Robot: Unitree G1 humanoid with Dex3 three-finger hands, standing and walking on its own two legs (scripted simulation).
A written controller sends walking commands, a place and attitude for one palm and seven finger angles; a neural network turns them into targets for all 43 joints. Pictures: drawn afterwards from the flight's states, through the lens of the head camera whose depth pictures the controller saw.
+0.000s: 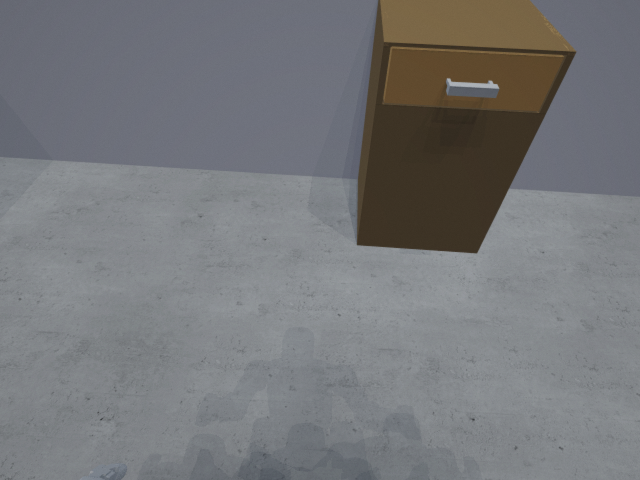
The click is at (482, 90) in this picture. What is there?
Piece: drawer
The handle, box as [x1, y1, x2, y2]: [446, 78, 498, 97]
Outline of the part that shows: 446,80 446,91 448,95 495,97 498,90 497,85 493,84 491,81 488,81 485,84 451,82 448,78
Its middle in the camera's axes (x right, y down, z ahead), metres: +0.42 -0.43 +1.09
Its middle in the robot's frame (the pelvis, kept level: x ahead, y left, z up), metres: +1.12 -0.37 -0.03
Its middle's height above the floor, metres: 0.74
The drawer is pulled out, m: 0.00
